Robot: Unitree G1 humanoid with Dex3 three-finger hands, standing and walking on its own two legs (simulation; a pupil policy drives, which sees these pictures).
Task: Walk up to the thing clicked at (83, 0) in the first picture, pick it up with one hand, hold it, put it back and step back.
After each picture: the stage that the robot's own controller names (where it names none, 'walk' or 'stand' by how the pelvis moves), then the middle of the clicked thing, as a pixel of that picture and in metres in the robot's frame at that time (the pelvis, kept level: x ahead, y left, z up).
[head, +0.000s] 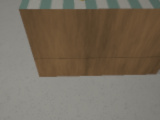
stand; out of the picture +1.07 +0.02 +0.08
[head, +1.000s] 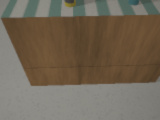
walk; out of the picture +0.96 +0.12 +0.10
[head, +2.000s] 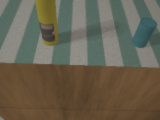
walk; (47, 17) +0.56 +0.18 +0.11
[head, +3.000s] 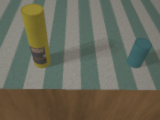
stand; (38, 40) +0.48 +0.19 +0.09
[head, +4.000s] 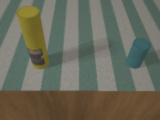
stand; (35, 41) +0.48 +0.19 +0.08
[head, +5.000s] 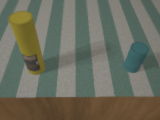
stand; (29, 47) +0.45 +0.20 +0.08
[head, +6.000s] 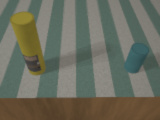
stand; (31, 47) +0.45 +0.20 +0.08
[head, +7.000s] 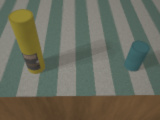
rise first; (30, 46) +0.45 +0.20 +0.08
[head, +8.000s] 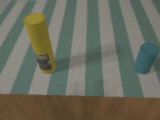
rise first; (42, 47) +0.46 +0.20 +0.08
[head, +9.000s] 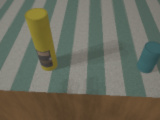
go down; (43, 43) +0.46 +0.19 +0.09
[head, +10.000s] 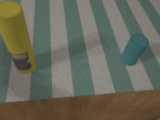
go down; (18, 43) +0.43 +0.18 +0.10
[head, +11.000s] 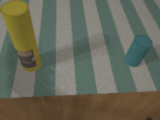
close in; (24, 41) +0.45 +0.18 +0.10
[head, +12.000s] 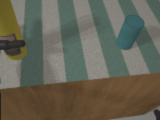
close; (5, 25) +0.47 +0.20 +0.13
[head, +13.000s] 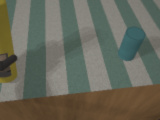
lift; out of the picture +0.41 +0.23 +0.13
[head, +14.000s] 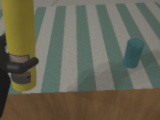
lift; (21, 46) +0.33 +0.17 +0.23
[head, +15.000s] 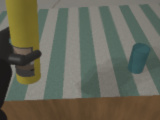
hold; (25, 39) +0.35 +0.16 +0.24
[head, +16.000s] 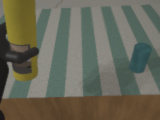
crouch; (22, 35) +0.34 +0.17 +0.26
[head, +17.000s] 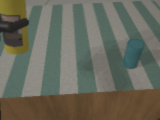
crouch; (12, 8) +0.43 +0.19 +0.28
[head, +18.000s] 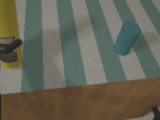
lower; (6, 29) +0.47 +0.21 +0.11
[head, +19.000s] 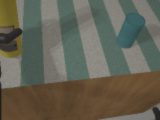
lower; (5, 17) +0.49 +0.20 +0.14
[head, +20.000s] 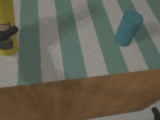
lower; (1, 15) +0.50 +0.20 +0.14
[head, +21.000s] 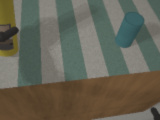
lower; (1, 15) +0.50 +0.21 +0.14
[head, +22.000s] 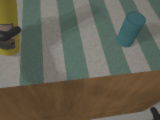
loosen; (4, 15) +0.50 +0.20 +0.14
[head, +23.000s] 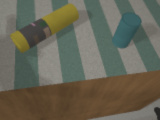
withdraw; (47, 26) +0.54 +0.08 +0.04
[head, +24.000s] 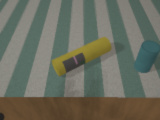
sink last; (82, 55) +0.49 +0.04 +0.01
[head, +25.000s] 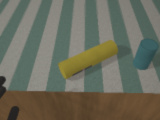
stand; (88, 58) +0.48 +0.01 +0.00
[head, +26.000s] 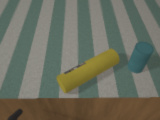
stand; (89, 69) +0.42 -0.01 +0.00
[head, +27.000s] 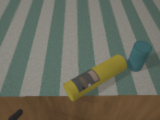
stand; (96, 76) +0.39 -0.03 -0.01
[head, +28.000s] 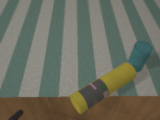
stand; (104, 86) +0.35 -0.06 -0.01
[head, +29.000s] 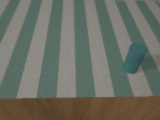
walk; out of the picture +0.25 -0.10 -0.22
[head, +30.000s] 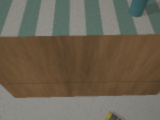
walk; out of the picture +0.34 -0.27 -0.72
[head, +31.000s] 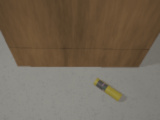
walk; (107, 89) +0.69 -0.24 -0.72
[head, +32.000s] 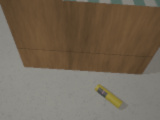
stand; (108, 95) +0.68 -0.25 -0.74
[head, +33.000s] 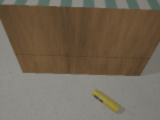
stand; (105, 100) +0.66 -0.23 -0.75
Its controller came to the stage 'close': yes
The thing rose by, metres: 0.21
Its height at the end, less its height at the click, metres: -0.83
